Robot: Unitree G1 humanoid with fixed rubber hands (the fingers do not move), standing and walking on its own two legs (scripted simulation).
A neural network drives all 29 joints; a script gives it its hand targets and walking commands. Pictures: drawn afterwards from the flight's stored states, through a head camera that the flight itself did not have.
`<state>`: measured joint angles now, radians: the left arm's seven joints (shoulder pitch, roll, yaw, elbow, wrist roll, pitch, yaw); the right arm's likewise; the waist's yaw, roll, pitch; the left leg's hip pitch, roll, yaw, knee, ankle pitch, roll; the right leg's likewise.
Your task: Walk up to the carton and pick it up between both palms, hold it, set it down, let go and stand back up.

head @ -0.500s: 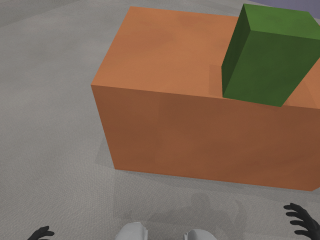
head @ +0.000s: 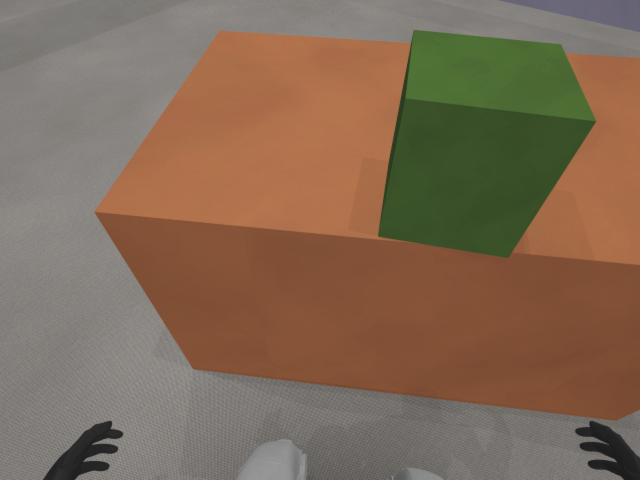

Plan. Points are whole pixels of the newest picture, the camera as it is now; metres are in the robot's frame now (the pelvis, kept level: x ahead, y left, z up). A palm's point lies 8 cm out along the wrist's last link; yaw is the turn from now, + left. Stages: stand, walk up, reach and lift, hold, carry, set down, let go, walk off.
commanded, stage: walk up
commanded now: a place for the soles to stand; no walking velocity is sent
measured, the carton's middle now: (462, 147) +0.57 -0.15 +0.11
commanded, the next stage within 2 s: none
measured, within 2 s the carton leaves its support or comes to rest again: neither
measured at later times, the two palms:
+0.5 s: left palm (212, 380) +0.24 +0.19 -0.07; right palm out of the picture +0.20 -0.47 -0.05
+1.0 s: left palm (208, 363) +0.25 +0.20 -0.04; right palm out of the picture +0.24 -0.45 -0.05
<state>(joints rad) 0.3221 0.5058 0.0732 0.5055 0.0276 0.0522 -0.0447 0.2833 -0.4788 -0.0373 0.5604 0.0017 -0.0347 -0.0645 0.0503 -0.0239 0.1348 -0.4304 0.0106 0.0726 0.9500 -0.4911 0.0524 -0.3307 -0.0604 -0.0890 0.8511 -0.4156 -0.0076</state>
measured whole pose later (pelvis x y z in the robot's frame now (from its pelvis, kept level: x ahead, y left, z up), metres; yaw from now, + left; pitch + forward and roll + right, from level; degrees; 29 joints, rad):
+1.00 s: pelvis +0.12 -0.13 +0.04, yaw +1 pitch -4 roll +0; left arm 0.06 0.45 0.02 0.90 -0.03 0.00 -0.01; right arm 0.09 -0.43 -0.03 0.96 0.02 0.00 0.01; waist 0.00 0.00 0.10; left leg -0.15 0.05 -0.04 0.46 -0.26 -0.05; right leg -0.19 -0.07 -0.06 0.47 -0.21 0.04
